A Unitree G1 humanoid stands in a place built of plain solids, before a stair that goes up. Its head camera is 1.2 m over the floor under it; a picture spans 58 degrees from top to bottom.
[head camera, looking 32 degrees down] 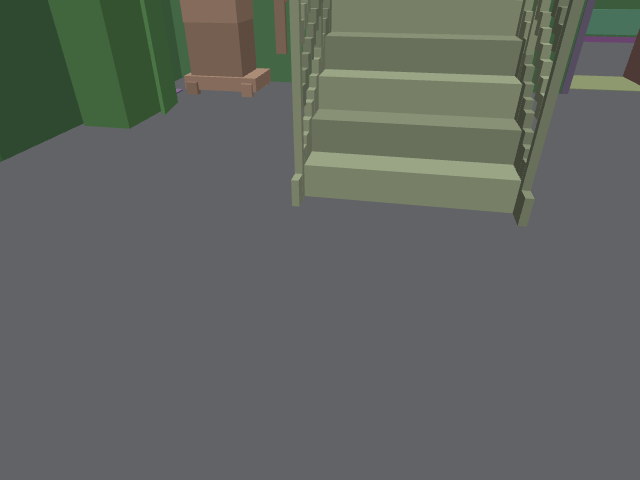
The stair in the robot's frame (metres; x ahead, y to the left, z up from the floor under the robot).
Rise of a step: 0.21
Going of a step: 0.24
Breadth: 1.33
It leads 11 degrees to the right of straight ahead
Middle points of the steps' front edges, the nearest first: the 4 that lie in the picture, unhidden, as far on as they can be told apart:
2.32 -0.51 0.21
2.56 -0.56 0.41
2.79 -0.60 0.62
3.02 -0.64 0.83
